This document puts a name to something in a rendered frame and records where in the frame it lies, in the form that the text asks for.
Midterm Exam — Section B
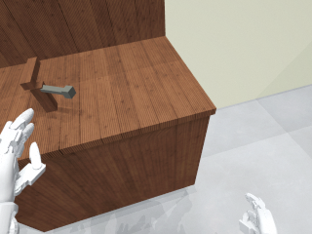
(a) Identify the counter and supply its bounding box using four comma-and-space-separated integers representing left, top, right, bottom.
0, 0, 216, 232

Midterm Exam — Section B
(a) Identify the robot left hand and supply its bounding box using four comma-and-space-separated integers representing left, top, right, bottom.
0, 108, 46, 203

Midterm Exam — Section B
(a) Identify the robot right hand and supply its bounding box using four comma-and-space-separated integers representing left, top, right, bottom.
239, 192, 279, 234

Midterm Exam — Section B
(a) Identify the tap lever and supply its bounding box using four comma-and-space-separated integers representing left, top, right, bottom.
40, 85, 76, 99

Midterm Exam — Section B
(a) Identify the robot left forearm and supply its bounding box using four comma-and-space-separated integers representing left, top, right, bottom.
0, 202, 20, 234

